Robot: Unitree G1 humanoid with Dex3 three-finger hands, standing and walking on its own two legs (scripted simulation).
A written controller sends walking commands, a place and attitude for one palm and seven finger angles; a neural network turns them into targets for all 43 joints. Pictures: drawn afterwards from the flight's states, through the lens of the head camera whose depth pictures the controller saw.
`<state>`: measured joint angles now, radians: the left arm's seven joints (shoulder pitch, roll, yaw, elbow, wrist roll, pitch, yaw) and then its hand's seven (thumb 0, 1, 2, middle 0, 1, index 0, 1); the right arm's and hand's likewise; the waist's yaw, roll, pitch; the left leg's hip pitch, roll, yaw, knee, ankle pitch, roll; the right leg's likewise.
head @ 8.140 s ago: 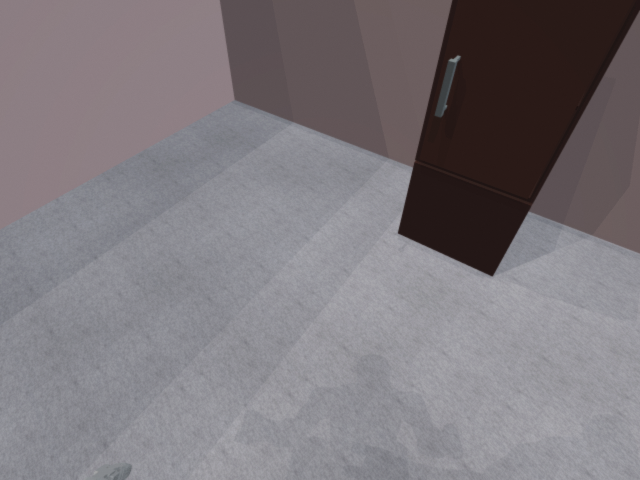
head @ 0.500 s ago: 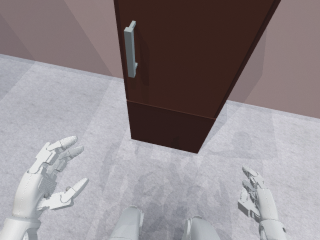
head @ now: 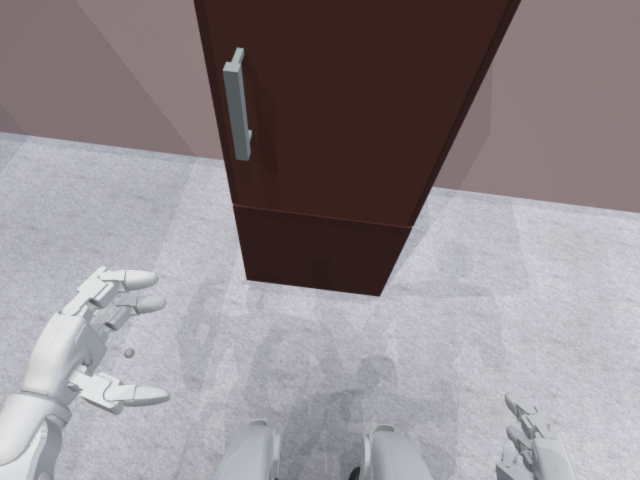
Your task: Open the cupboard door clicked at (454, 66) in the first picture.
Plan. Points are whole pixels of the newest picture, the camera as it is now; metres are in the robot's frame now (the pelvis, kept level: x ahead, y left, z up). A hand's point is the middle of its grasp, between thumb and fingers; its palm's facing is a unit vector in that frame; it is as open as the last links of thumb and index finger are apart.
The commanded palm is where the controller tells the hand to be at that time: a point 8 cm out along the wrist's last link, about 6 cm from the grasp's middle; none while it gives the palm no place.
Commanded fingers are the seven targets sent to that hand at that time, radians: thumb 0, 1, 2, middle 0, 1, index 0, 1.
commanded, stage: raise the hand with hooked fingers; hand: left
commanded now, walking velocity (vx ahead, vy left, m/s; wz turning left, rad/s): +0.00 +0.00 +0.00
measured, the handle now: (241, 108) +0.64 +0.16 +0.05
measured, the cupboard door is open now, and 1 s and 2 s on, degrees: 0 0 0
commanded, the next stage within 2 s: move the hooked fingers beside the handle in 1.00 s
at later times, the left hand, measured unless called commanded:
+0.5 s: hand (87, 292) +0.30 +0.27 +0.07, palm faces -0.05 -1.00 -0.08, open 13.9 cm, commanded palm +0.28 +0.32 +0.06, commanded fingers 0.00 -0.50 0.30 -0.30 -1.20 -0.30 -1.20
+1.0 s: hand (106, 299) +0.30 +0.25 +0.06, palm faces -0.08 -0.99 -0.07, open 14.0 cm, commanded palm +0.28 +0.30 +0.06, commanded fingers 0.00 -0.50 0.30 -0.30 -1.20 -0.30 -1.20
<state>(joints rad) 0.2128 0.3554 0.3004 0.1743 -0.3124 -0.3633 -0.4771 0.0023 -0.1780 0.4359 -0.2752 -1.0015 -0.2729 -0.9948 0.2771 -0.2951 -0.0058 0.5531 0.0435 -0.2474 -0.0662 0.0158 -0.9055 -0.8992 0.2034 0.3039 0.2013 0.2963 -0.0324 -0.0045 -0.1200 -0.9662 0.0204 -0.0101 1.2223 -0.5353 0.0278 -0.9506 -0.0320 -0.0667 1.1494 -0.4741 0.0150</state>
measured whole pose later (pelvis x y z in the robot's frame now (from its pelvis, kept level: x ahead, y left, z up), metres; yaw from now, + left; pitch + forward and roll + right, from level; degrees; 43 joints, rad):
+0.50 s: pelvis +0.02 +0.00 +0.01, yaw +0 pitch +17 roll -4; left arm 0.01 0.44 0.44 0.35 -0.37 -0.34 -0.58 -0.01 -0.49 0.30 -0.30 -1.20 -0.30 -1.20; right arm 0.25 -0.27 0.04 0.54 0.03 -0.22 -0.05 0.01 -0.90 -0.90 0.21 0.30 0.20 0.30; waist -0.01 0.01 -0.13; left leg -0.93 0.03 -0.03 1.18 -0.55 0.02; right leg -0.90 -0.02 -0.09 1.10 -0.48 0.01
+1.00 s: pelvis +0.01 -0.01 +0.01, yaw +0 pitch +16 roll -3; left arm 0.03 0.43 0.44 0.39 -0.37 -0.36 -0.60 -0.01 -0.49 0.30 -0.30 -1.20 -0.30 -1.20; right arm 0.28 -0.28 0.03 0.52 0.04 -0.20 -0.05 0.01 -0.91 -0.90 0.20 0.30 0.20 0.30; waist -0.03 0.01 -0.13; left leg -0.92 0.04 -0.02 1.16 -0.53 0.01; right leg -0.91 -0.01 -0.08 1.09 -0.47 0.00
